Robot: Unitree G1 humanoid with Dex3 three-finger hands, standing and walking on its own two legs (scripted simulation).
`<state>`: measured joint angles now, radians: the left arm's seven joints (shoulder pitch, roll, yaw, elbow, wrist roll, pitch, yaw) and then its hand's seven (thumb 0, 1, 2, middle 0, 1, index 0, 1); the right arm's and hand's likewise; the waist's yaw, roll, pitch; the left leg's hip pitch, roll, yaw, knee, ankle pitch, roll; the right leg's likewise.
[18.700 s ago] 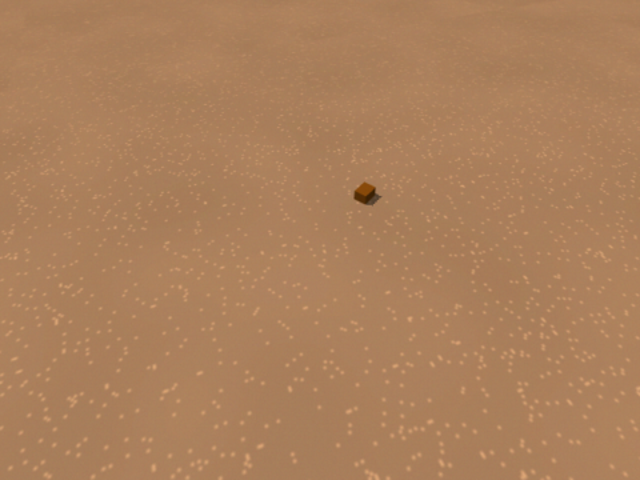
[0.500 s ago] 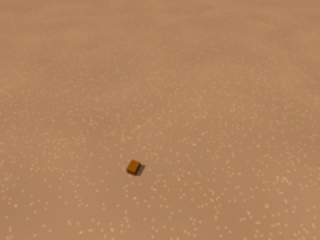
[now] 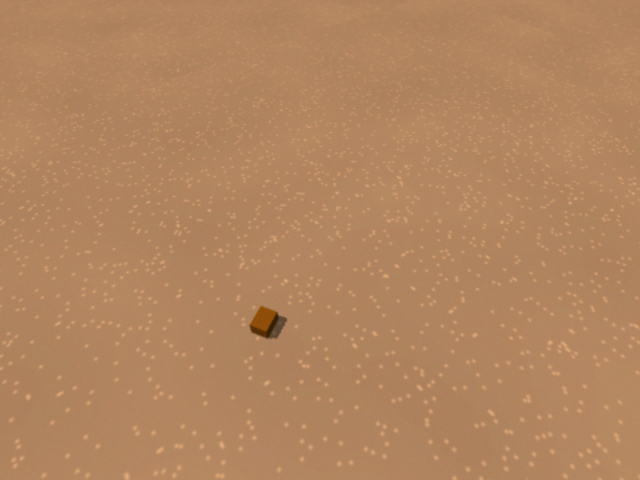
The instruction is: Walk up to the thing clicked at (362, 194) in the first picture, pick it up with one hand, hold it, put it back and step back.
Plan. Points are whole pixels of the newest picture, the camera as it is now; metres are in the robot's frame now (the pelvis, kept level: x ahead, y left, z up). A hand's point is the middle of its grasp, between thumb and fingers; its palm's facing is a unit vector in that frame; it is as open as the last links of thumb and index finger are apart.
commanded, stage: stand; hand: left
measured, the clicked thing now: (264, 322) +0.75 +0.24 -0.75
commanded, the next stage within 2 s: walk up in 0.84 s
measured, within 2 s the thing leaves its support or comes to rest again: neither
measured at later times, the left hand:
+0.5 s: hand out of the picture +0.04 +0.25 -0.15, palm faces -0.02 -0.94 -0.34, open 7.4 cm
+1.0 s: hand out of the picture +0.05 +0.27 -0.15, palm faces +0.03 -0.94 -0.34, open 7.4 cm
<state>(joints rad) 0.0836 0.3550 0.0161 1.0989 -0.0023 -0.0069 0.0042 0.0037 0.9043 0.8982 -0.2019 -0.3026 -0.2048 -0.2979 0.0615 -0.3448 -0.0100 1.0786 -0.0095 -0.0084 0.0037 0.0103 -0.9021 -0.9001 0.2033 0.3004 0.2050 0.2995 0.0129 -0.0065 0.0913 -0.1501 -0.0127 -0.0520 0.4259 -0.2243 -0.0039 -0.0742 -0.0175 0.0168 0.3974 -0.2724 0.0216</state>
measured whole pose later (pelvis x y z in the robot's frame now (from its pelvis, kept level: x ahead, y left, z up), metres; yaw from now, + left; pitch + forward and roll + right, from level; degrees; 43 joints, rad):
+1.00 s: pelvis -0.01 +0.00 +0.00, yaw +1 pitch -2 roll -1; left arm 0.21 0.37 0.06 1.03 0.03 -0.04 -0.04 0.00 0.90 0.90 -0.20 -0.30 -0.21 -0.30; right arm 0.20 -0.39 -0.05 1.06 -0.04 -0.01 0.05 0.01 -0.90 -0.90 0.20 0.30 0.21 0.30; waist 0.01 0.01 0.04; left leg -0.28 0.00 -0.03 0.65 -0.41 0.02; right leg -0.10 0.00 0.01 0.40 -0.26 -0.02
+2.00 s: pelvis +0.29 +0.00 -0.02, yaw +0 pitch -3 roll +0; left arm 0.29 0.42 0.04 0.85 0.00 0.02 -0.02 0.01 0.91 0.90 -0.20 -0.30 -0.20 -0.30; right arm 0.29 -0.38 -0.03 0.84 -0.03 -0.07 0.01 0.01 -0.90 -0.90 0.20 0.30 0.21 0.30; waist 0.01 -0.07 0.10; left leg -0.34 0.03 0.06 0.63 -0.24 0.02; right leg -0.35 0.00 0.02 0.94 -0.55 -0.04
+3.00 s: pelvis +0.33 -0.01 +0.00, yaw +1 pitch -2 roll +0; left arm 0.07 0.35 0.01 1.17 0.01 -0.01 -0.01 0.00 0.90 0.90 -0.20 -0.30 -0.21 -0.30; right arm 0.09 -0.36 0.00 1.17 -0.01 0.00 0.02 0.01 -0.90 -0.90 0.20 0.30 0.20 0.30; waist 0.00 0.00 0.05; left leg -0.15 0.03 0.00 0.36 -0.16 -0.02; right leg -0.10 -0.04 -0.03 0.33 -0.19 0.03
